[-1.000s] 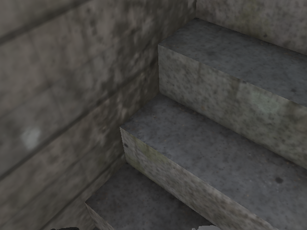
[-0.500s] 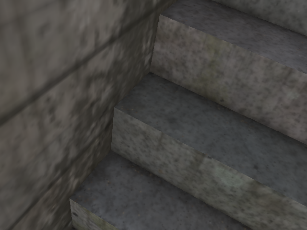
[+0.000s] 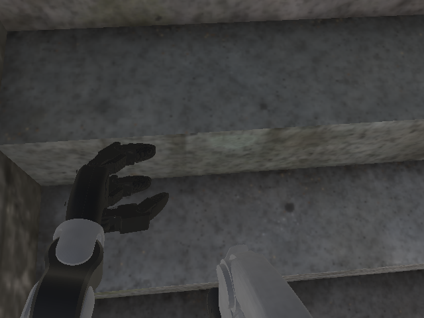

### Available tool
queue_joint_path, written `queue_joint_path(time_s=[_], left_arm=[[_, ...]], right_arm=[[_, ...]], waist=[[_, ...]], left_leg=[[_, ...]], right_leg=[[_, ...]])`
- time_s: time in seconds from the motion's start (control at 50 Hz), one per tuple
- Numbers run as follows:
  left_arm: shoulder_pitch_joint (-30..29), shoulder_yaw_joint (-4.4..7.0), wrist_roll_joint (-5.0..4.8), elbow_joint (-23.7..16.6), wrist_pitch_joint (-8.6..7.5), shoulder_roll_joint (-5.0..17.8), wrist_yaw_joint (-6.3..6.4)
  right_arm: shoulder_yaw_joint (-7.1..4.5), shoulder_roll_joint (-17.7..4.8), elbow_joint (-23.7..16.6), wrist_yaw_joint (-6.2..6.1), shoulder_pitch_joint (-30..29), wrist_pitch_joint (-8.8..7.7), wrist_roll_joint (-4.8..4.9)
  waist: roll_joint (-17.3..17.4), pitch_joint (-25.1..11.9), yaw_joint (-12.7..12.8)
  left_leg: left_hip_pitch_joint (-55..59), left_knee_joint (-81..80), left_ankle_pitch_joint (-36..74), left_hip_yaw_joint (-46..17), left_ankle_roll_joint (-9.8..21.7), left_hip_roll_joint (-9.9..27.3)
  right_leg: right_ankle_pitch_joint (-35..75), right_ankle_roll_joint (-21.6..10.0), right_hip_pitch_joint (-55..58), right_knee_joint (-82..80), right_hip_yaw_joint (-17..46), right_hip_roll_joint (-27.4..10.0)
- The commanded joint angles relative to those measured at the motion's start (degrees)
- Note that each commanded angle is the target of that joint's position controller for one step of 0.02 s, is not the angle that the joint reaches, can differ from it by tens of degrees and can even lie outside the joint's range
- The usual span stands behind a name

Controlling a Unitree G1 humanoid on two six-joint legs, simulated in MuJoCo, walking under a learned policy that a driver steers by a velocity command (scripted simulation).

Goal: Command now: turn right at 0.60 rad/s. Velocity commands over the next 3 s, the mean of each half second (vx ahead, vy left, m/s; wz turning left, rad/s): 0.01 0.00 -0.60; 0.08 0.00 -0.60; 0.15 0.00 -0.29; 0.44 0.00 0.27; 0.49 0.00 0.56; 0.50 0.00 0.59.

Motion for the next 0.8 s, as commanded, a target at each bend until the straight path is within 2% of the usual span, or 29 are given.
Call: queue_joint_path(time_s=[0.02,0.04,0.06,0.08,0.12,0.14,0.16,0.22,0.3,0.36,0.38,0.4,0.44,0.46,0.48,0.5,0.52,0.54,0.56,0.6,0.62,0.64,0.66,0.68,0.7,0.72,0.74,0.76,0.8], left_arm=[[22.29,6.81,0.37,8.02,-2.50,9.13,-0.70],[22.35,6.54,0.23,11.90,-2.76,8.27,-1.14],[33.31,-0.34,6.50,15.74,-2.13,-0.97,-5.91],[18.81,-0.24,0.86,11.68,-4.81,3.59,-6.14],[7.64,0.76,-0.12,10.58,-5.85,8.62,-4.50],[11.75,0.66,2.32,12.21,-5.73,8.39,-4.44],[13.52,0.28,2.84,12.92,-5.89,7.45,-5.08],[14.62,5.02,3.60,11.67,-7.91,15.43,-3.69],[12.60,6.84,-0.77,7.21,-11.36,15.56,-1.96],[14.25,7.91,-4.33,2.57,-13.56,17.49,0.31],[17.03,8.12,-4.74,1.42,-12.88,15.52,2.07],[19.71,7.81,-4.64,2.63,-12.05,15.54,1.68],[20.61,6.02,-4.58,3.48,-11.90,11.77,1.48],[20.35,5.81,-4.89,2.88,-12.32,11.58,1.27],[14.09,5.12,-5.40,0.88,-12.36,10.18,1.89],[4.37,5.17,-7.06,-3.70,-11.90,12.29,3.09],[-0.86,6.55,-7.81,-5.04,-9.85,14.97,3.64],[-0.03,3.82,-7.26,-9.88,-9.74,7.03,3.93],[18.32,3.33,-7.90,-5.23,-8.03,6.64,4.61],[37.93,1.25,-8.42,-1.51,-4.92,3.11,5.32],[38.13,0.28,-7.16,0.61,-3.86,3.61,4.84],[29.50,-0.80,-5.89,-4.38,-3.12,3.63,4.48],[23.18,-1.78,-6.29,-4.45,-3.23,5.51,1.68],[30.21,-1.22,-3.76,-0.04,-4.00,5.38,0.15],[42.04,-1.67,-0.63,4.30,-5.53,5.25,-0.64],[50.68,-0.50,-0.95,8.06,-7.98,8.06,-2.06],[39.56,1.86,-1.68,8.44,-8.18,9.13,-4.37],[22.72,2.41,-1.71,5.69,-8.06,9.61,-3.81],[15.94,0.53,3.02,3.04,-5.59,5.88,-4.68]], right_arm=[[-0.25,-3.19,-6.52,-1.11,8.37,0.46,-1.85],[1.00,2.87,-9.32,-2.62,5.39,1.87,-1.48],[-0.40,-1.52,-6.19,4.21,16.97,6.47,0.59],[0.12,-4.00,-9.98,6.05,13.54,7.07,-3.22],[-0.33,-5.93,-10.18,7.04,13.37,8.21,-3.69],[-0.36,-6.05,-10.61,5.37,11.78,9.32,-2.30],[0.37,-3.20,-10.34,5.14,13.80,10.43,-2.86],[0.52,-4.88,-10.57,5.79,11.41,10.62,1.08],[-1.34,-6.09,-8.11,8.43,13.86,10.42,-1.79],[-2.92,-7.63,-8.15,7.99,16.49,8.94,-2.27],[-3.28,-8.36,-7.46,6.55,17.08,7.47,-1.72],[-3.79,-7.42,-7.82,4.90,15.84,6.23,-3.46],[-2.54,-5.92,-6.81,3.46,18.08,3.63,-1.64],[-3.27,-6.67,-5.74,3.23,20.65,2.54,-1.24],[-3.54,-7.15,-3.95,3.76,24.42,2.63,-2.00],[-4.31,-7.97,-4.18,4.69,31.88,3.47,-2.76],[-3.26,-3.59,-1.00,6.73,40.36,3.70,-5.71],[-0.31,0.32,6.04,9.38,50.46,3.80,-11.55],[2.05,4.78,5.16,13.81,38.58,4.38,-9.90],[4.74,5.22,-2.76,16.17,16.58,7.12,-3.96],[5.86,5.06,-4.62,15.67,12.60,8.15,-5.31],[6.38,3.90,-4.43,16.36,11.93,11.48,-7.90],[5.44,-0.41,-1.83,15.48,18.25,12.71,-8.11],[4.47,-5.87,-2.67,12.77,13.59,13.65,-8.72],[0.24,-12.61,-5.54,9.64,7.30,11.47,-7.58],[-3.14,-16.24,-10.09,6.68,-1.90,7.37,-2.69],[-2.54,-14.80,-12.38,4.52,-1.16,3.71,-0.69],[-2.94,-15.00,-11.34,2.68,4.20,1.57,-0.33],[-3.04,-11.66,-11.69,-0.88,0.06,0.25,1.23]], waist=[[-2.65,-60.15,8.15],[-2.15,-46.63,5.11],[2.25,-25.34,7.65],[1.27,-17.08,-0.71],[-0.48,-21.98,-4.27],[1.18,-23.39,-3.03],[-0.87,-25.09,-4.39],[-0.88,-24.74,-2.22],[-1.05,-23.30,-0.97],[-0.68,-22.71,1.61],[-7.03,-24.74,5.79],[-5.51,-24.15,6.87],[-2.72,-27.13,7.43],[-2.94,-27.20,6.12],[-8.77,-27.05,4.15],[-8.67,-26.77,-3.46],[-8.33,-24.59,-6.38],[-3.94,-17.60,-2.65],[-0.26,-15.76,5.34],[3.54,-14.86,15.99],[3.01,-12.95,15.07],[0.28,-11.56,12.68],[-0.06,-14.44,7.41],[1.50,-22.82,11.74],[4.43,-33.67,15.46],[8.04,-37.33,14.43],[2.79,-21.38,6.80],[-5.43,-9.42,0.00],[2.93,-8.03,3.93]], left_leg=[[-29.55,71.11,-10.59,-14.57,0.82,-12.79],[-36.04,72.29,-6.51,-11.90,1.35,-11.43],[-47.01,56.71,11.61,-30.56,9.74,-15.48],[-44.78,51.25,6.78,-18.27,7.20,-8.55],[-34.89,48.99,3.99,-12.40,2.10,-8.18],[-38.36,51.82,2.32,-11.74,-0.93,-7.90],[-40.97,52.69,3.60,-12.36,-2.12,-7.61],[-37.01,56.97,-4.97,-5.92,-3.65,-6.22],[-32.08,51.51,-8.97,-3.26,-5.59,-6.21],[-30.23,26.64,-18.85,-2.62,-6.07,-5.12],[-30.91,30.21,-18.62,-6.03,-5.34,-6.22],[-31.90,36.22,-18.94,-8.01,-5.13,-6.45],[-36.26,41.43,-16.87,-12.54,-5.86,-5.95],[-34.59,37.01,-17.79,-10.87,-6.07,-5.57],[-25.63,36.12,-12.05,-7.91,-4.41,-6.53],[-3.06,20.54,-11.29,2.30,-2.53,-9.03],[3.38,1.84,-15.54,5.54,-1.18,-10.57],[-2.17,-14.60,-6.74,4.15,2.54,-7.34],[-7.31,-24.67,0.44,-0.62,2.40,-1.23],[-4.71,-34.99,14.31,1.55,7.54,2.17],[-0.77,-38.81,17.44,4.57,9.48,2.51],[2.39,-35.58,11.08,2.05,14.31,2.95],[8.60,-29.92,14.70,0.36,19.26,5.20],[15.11,-20.98,24.67,-10.43,25.51,14.46],[19.38,-24.50,24.37,-19.46,30.49,26.99],[29.03,-33.19,1.25,-25.68,27.45,33.62],[19.90,-37.61,-30.41,-32.48,23.51,32.53],[14.25,-39.15,-36.46,-28.91,22.32,25.81],[8.72,-30.74,-37.04,-11.35,14.96,18.54]], right_leg=[[19.35,-3.62,80.40,-26.13,26.91,-17.30],[25.97,-1.31,68.18,-29.27,22.59,-17.60],[11.28,1.23,48.28,-42.35,28.15,-10.24],[-2.75,1.37,31.59,-43.18,28.69,-11.18],[-11.42,2.12,21.81,-51.69,23.49,-8.05],[-10.76,0.57,22.21,-49.79,25.63,-9.39],[-12.65,1.03,23.77,-50.86,31.48,-10.94],[-17.83,1.29,17.93,-55.07,31.43,-15.81],[-22.14,1.24,20.65,-59.77,38.49,-17.76],[-21.12,5.84,31.93,-60.82,36.25,-16.68],[-17.51,5.26,35.56,-58.91,39.26,-16.04],[-14.65,3.17,37.70,-57.51,43.22,-17.97],[-12.99,-2.81,41.43,-51.83,45.39,-19.89],[-11.75,-1.32,40.34,-52.01,42.12,-17.82],[-10.64,2.60,32.80,-51.99,34.67,-12.80],[-6.63,12.81,19.64,-58.78,18.36,-1.16],[4.47,17.71,19.45,-53.19,4.76,6.15],[9.47,21.12,22.44,-33.75,2.76,7.75],[3.76,19.09,27.62,-13.73,7.65,6.54],[-12.25,17.66,13.00,21.35,13.86,9.74],[-13.89,15.77,3.68,32.66,14.28,10.54],[-15.80,13.74,-9.98,34.86,18.29,10.11],[-14.62,11.33,-22.51,46.35,22.57,10.45],[-0.17,12.45,-26.66,56.06,24.46,5.57],[1.60,13.08,-20.73,59.68,28.02,-2.86],[3.76,15.73,-17.25,61.52,30.18,-10.06],[12.12,15.47,-19.09,57.15,30.43,-14.96],[13.73,14.66,-23.08,48.30,24.80,-18.13],[14.99,13.54,-7.08,-3.35,17.30,-25.89]])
